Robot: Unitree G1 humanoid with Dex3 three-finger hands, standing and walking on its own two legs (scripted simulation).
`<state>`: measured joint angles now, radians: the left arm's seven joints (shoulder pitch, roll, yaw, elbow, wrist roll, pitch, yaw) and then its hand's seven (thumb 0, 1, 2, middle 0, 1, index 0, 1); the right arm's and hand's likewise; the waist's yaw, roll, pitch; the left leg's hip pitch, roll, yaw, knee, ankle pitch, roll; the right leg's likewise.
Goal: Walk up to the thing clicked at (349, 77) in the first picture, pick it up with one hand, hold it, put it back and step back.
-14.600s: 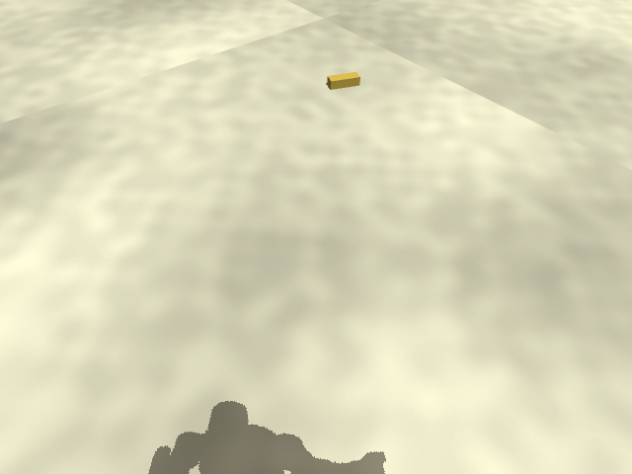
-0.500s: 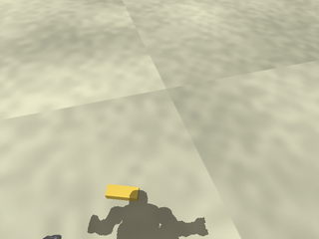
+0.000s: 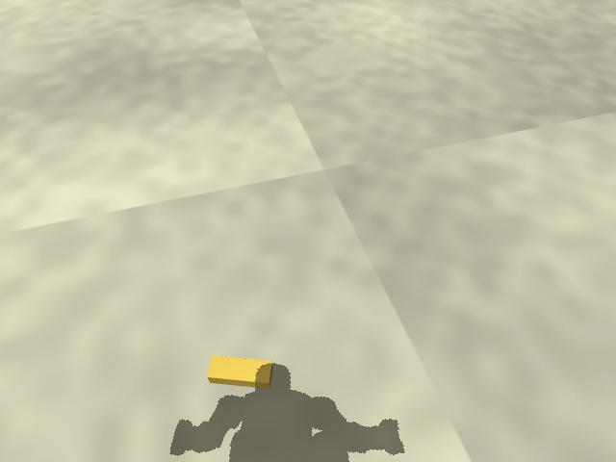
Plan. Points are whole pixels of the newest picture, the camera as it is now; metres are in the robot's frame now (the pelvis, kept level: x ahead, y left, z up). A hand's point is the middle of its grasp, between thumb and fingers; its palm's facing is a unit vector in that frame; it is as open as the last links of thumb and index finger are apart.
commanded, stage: stand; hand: left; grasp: from above
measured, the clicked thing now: (241, 372) +0.47 +0.21 -0.75
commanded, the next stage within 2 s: rise first in 1.78 s
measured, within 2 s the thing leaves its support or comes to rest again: neither
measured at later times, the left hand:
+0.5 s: hand out of the picture +0.10 +0.25 -0.15, palm faces -0.01 -0.94 -0.34, open 7.4 cm
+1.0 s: hand out of the picture +0.09 +0.25 -0.16, palm faces -0.01 -0.94 -0.34, open 7.4 cm
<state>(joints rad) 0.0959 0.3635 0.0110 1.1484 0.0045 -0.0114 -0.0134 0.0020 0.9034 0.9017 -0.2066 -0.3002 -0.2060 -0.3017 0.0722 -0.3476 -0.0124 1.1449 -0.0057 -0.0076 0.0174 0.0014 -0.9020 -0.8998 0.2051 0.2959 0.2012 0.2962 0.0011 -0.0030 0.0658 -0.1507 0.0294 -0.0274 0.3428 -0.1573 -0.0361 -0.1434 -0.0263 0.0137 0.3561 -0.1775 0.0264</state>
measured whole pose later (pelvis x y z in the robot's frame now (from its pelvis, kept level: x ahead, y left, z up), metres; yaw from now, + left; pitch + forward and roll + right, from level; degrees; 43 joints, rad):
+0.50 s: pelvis +0.01 -0.01 +0.00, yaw +0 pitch -2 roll +0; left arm 0.08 0.36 0.01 1.13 0.00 -0.01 -0.01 0.00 0.90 0.90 -0.21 -0.30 -0.21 -0.30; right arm 0.07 -0.35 0.00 1.14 0.00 -0.01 0.01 0.00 -0.90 -0.90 0.20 0.30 0.20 0.30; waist 0.00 0.00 0.05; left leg -0.14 0.04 -0.03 0.34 -0.17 -0.04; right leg -0.12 -0.02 0.00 0.35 -0.19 0.02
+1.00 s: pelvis +0.02 -0.01 +0.00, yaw +0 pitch -2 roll +0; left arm 0.10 0.36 0.01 1.14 0.00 -0.01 -0.01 0.00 0.90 0.90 -0.21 -0.30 -0.21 -0.30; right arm 0.09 -0.35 0.00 1.14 0.00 -0.01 0.01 0.00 -0.90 -0.90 0.20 0.30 0.20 0.30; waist 0.00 0.00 0.06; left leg -0.13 0.04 -0.04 0.33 -0.18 -0.04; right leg -0.11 -0.02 0.00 0.34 -0.19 0.02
